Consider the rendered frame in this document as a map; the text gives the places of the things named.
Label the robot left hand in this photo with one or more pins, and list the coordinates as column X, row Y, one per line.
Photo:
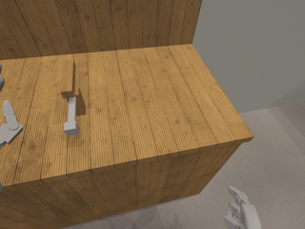
column 10, row 130

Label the robot right hand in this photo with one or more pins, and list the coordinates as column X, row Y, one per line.
column 246, row 215

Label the counter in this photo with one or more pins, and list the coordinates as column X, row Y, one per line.
column 154, row 125

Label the tap lever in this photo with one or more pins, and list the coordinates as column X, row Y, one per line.
column 71, row 127

